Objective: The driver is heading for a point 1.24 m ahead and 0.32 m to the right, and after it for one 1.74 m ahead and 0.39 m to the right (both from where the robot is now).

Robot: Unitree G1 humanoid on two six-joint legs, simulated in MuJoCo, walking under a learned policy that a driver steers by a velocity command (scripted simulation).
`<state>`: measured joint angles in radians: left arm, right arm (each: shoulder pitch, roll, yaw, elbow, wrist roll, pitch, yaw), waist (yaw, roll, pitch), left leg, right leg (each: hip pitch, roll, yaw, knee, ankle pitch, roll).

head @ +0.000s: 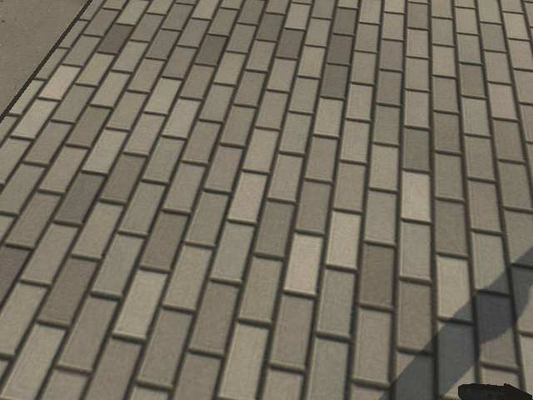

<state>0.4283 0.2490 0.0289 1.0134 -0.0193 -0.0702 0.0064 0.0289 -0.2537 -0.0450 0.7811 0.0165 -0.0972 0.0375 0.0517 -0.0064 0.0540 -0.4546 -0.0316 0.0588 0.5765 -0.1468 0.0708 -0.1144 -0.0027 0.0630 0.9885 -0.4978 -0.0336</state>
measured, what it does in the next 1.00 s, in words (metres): walks ahead: right foot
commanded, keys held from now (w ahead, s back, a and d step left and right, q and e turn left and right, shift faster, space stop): w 0.98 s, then w+e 0.02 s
